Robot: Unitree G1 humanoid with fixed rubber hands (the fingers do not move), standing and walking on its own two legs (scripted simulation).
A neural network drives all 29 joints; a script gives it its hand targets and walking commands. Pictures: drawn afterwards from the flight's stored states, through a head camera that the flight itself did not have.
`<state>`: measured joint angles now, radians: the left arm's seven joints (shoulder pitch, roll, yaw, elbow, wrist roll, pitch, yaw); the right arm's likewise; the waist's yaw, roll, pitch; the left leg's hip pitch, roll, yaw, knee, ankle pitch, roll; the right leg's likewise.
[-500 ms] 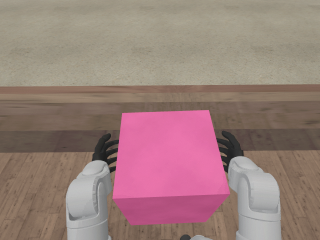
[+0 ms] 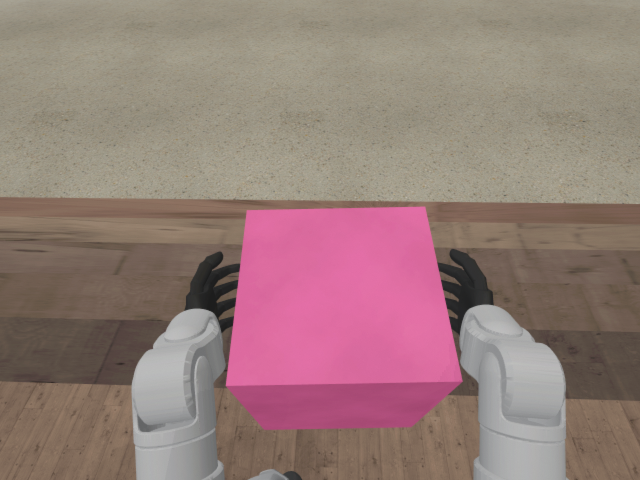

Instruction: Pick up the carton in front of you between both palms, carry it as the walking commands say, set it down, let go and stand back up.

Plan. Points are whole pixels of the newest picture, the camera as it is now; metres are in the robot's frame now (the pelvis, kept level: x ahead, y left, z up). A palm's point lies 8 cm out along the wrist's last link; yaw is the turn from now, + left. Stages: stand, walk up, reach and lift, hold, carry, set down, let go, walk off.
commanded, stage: carry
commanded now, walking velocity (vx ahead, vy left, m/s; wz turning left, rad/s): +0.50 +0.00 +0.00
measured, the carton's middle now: (336, 329) +0.30 +0.00 +0.03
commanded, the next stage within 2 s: none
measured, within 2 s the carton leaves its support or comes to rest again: neither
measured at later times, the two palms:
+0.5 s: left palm (231, 123) +0.67 +0.17 +0.11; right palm (398, 119) +0.68 -0.13 +0.11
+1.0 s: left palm (248, 70) +1.02 +0.19 +0.05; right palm (368, 68) +1.00 -0.11 +0.05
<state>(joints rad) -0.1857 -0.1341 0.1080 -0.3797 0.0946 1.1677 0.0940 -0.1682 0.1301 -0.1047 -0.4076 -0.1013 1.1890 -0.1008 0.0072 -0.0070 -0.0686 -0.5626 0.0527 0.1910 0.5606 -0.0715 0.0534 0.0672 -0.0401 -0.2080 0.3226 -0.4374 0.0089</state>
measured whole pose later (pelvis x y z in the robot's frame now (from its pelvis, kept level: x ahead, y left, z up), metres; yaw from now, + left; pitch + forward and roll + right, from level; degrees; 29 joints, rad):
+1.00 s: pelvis +0.66 +0.04 -0.11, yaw -1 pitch +1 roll -2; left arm -0.70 0.02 0.20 0.09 0.02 1.17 0.13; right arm -0.67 0.05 -0.21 0.01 -0.12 1.22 -0.12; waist 0.00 0.01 -0.05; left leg -0.42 -0.06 0.06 0.59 -0.19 0.11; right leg -0.33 0.03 -0.05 1.41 -0.58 -0.04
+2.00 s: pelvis +1.32 +0.09 -0.34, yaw +0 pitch +5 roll -1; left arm -0.54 -0.05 0.20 0.06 0.05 1.12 0.13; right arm -0.52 0.02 -0.18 0.06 -0.02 1.12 -0.14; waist -0.08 0.01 0.01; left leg -0.47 -0.08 0.09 0.75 -0.37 0.14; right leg -0.67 -0.01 0.06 1.15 -0.42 0.00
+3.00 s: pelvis +1.90 +0.11 -0.56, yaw -1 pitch +4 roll -1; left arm -0.58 -0.01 0.18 0.13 0.03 1.16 0.14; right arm -0.56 0.02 -0.18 0.11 -0.04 1.17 -0.13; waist -0.04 0.00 -0.04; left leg -0.50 -0.08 0.09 0.74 -0.32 0.14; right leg -0.58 0.02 0.04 1.31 -0.52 -0.01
